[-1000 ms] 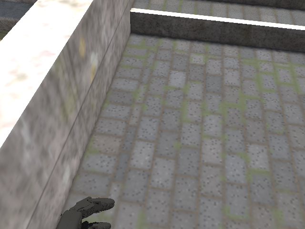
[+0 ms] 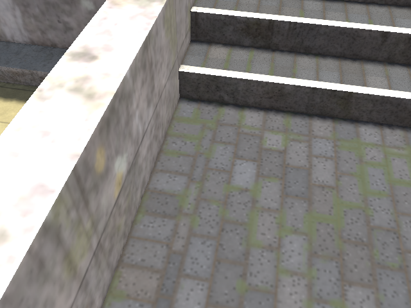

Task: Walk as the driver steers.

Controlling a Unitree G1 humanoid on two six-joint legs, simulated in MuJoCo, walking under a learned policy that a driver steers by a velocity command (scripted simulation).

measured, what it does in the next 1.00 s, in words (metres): walks ahead, turning right: right foot, then left foot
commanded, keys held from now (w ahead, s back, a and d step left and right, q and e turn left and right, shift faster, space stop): w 0.10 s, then w+e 0.02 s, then e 0.88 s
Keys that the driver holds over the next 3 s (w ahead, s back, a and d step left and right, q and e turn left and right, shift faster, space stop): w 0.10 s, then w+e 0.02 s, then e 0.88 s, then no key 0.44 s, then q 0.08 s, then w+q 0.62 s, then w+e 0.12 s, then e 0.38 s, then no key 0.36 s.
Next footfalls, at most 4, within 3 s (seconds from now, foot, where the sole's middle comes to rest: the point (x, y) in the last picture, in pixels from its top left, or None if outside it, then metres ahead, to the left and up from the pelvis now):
0.44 right None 0.31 -0.15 -0.77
0.96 left None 0.34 0.06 -0.77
1.32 right None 0.19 -0.17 -0.77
1.92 left None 0.44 0.03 -0.77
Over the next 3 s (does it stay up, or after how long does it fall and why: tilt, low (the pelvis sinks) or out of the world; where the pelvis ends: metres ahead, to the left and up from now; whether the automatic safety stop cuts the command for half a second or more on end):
stays up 0.73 -0.10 0.01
